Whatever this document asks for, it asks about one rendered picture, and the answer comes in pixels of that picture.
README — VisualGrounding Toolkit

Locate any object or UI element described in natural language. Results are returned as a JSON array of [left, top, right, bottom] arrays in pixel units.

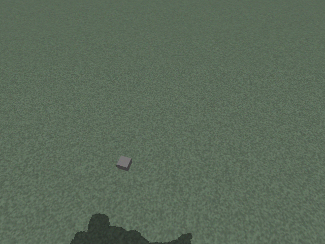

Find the small box
[[117, 156, 132, 171]]

